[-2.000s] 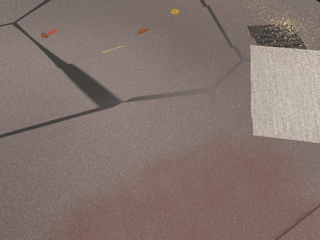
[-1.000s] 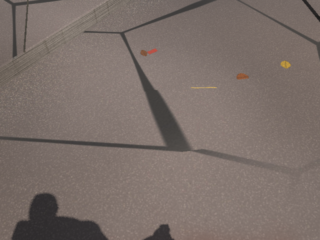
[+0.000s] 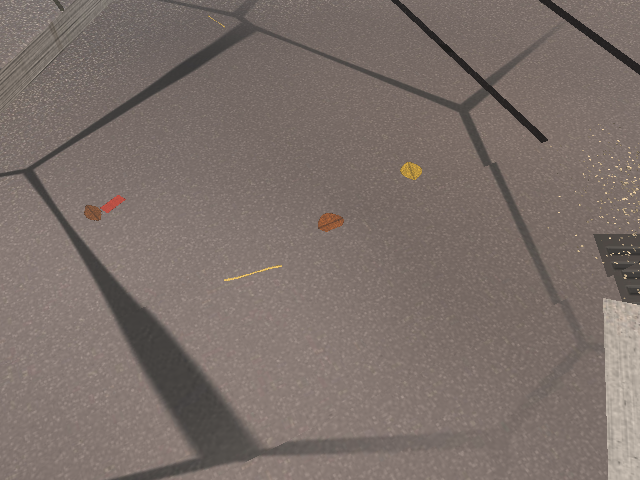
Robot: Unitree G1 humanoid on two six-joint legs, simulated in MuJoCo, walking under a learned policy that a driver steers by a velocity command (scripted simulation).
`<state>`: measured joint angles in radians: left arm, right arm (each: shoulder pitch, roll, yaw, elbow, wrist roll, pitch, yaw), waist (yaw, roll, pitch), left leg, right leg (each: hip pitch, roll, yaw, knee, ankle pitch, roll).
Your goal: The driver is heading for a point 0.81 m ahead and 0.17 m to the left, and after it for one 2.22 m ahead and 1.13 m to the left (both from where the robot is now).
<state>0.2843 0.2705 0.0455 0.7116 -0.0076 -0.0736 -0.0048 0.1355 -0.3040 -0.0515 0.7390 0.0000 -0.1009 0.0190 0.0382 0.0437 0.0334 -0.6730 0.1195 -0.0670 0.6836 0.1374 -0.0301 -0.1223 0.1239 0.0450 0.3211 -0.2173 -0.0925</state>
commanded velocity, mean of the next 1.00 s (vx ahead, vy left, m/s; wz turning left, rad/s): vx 0.50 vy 0.00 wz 0.26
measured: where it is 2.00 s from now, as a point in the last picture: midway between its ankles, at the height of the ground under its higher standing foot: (182, 260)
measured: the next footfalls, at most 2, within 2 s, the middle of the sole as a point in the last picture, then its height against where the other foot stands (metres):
left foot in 0.22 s outside the picture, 0.03 m lower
right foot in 0.68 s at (326, 405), level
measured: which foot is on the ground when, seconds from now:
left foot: up 0.00-0.20, down 0.22-0.72, up 0.74-1.00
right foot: down 0.00-0.22, up 0.24-0.66, down 0.68-1.00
